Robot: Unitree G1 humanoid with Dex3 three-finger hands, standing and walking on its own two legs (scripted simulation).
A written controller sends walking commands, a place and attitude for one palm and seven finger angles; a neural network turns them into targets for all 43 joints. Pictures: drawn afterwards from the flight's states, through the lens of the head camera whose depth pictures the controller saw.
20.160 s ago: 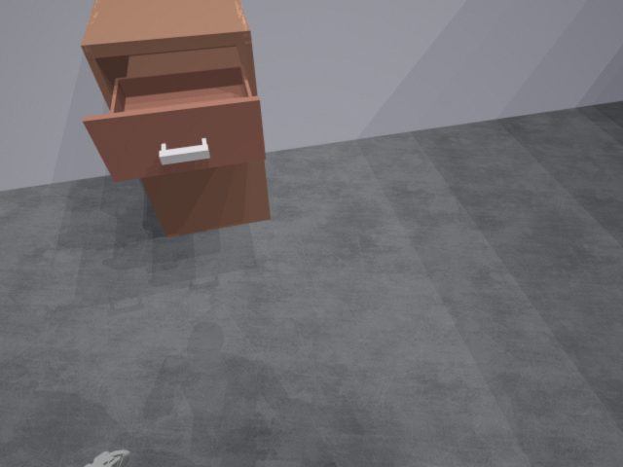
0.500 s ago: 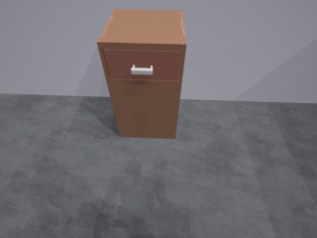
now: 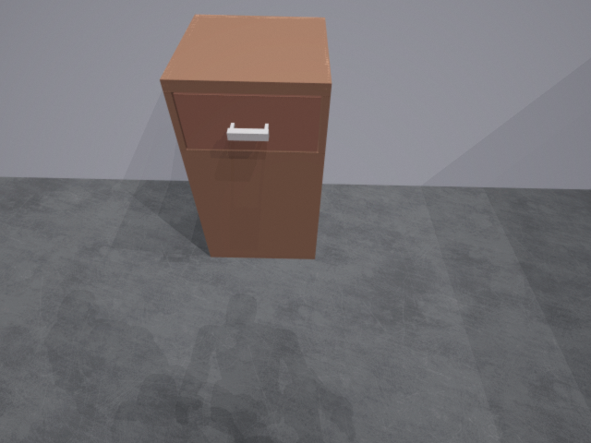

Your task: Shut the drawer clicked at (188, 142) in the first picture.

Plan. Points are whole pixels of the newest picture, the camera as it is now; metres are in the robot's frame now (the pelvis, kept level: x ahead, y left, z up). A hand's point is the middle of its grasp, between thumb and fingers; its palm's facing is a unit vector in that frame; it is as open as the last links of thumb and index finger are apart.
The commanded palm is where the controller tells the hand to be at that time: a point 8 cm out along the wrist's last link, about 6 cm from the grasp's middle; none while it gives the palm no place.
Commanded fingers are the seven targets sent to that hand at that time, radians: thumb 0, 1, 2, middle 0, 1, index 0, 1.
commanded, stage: look to check the result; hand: left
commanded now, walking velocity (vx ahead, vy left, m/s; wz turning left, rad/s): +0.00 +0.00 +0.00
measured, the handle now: (248, 130) +0.90 +0.17 -0.12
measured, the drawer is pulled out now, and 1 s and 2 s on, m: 0.00 0.00 0.00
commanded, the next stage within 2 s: stand and wait in 0.36 s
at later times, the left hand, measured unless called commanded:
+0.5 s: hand out of the picture +0.05 +0.19 -0.17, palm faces +0.01 -0.97 -0.26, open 7.3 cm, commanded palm none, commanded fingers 0.00 0.90 0.90 -0.20 -0.30 -0.20 -0.30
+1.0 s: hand out of the picture +0.06 +0.20 -0.16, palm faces +0.00 -0.96 -0.29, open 7.3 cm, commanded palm none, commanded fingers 0.00 0.90 0.90 -0.20 -0.30 -0.20 -0.30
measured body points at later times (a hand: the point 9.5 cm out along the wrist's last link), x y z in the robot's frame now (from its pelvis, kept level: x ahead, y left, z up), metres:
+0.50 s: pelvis +0.01 -0.02 +0.00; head +0.02 -0.02 +0.45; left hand +0.05 +0.24 -0.15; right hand +0.05 -0.28 -0.15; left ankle +0.01 +0.10 -0.75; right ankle -0.02 -0.11 -0.75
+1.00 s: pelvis +0.01 -0.02 +0.00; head +0.03 -0.03 +0.45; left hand +0.06 +0.25 -0.14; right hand +0.05 -0.29 -0.15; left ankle +0.01 +0.10 -0.75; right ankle -0.02 -0.11 -0.75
